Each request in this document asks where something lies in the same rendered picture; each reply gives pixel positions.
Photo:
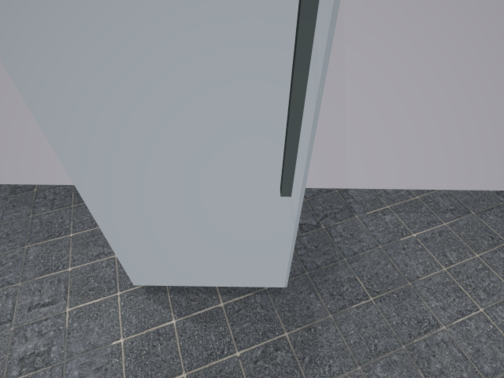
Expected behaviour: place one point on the handle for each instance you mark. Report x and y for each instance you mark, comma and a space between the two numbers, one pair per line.
306, 23

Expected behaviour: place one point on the fridge door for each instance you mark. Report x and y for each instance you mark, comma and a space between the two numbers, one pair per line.
170, 118

